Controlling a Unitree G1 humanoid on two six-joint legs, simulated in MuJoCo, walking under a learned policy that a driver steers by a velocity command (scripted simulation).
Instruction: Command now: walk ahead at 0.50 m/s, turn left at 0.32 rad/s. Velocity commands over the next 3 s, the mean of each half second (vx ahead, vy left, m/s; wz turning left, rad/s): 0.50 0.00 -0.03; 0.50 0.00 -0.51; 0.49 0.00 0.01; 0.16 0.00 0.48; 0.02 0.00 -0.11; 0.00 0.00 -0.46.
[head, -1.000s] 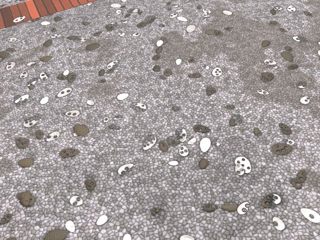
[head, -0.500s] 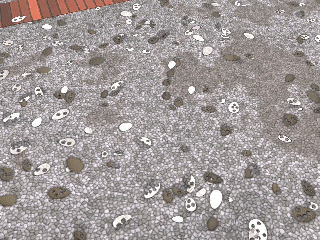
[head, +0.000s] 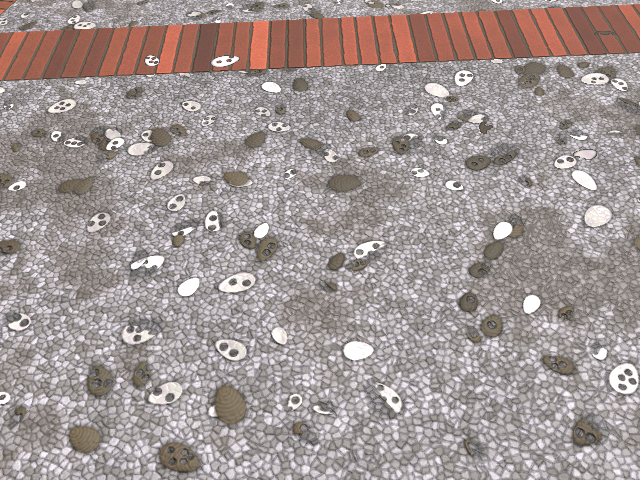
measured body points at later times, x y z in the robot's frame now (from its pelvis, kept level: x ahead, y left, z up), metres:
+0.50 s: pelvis +0.27 +0.06 +0.00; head +0.29 +0.06 +0.45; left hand +0.40 +0.33 -0.12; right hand +0.34 -0.23 -0.11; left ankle +0.26 +0.15 -0.75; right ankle +0.32 -0.12 -0.66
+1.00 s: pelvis +0.53 -0.04 +0.00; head +0.57 -0.07 +0.45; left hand +0.72 +0.19 -0.10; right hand +0.60 -0.36 -0.10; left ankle +0.64 +0.12 -0.67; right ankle +0.53 -0.11 -0.75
